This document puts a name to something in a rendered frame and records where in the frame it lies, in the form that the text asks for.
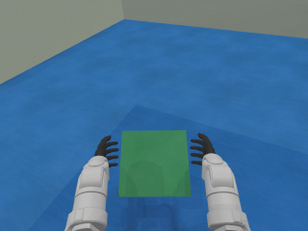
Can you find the right robot forearm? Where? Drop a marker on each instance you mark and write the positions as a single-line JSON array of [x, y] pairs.
[[224, 206]]

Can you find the carton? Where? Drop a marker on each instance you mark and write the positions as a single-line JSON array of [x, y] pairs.
[[154, 163]]

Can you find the left robot hand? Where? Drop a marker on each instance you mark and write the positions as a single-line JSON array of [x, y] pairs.
[[102, 151]]

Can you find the right robot hand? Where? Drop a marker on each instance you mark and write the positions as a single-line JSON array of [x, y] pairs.
[[206, 149]]

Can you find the left robot forearm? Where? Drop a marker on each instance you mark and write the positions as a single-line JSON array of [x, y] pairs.
[[89, 207]]

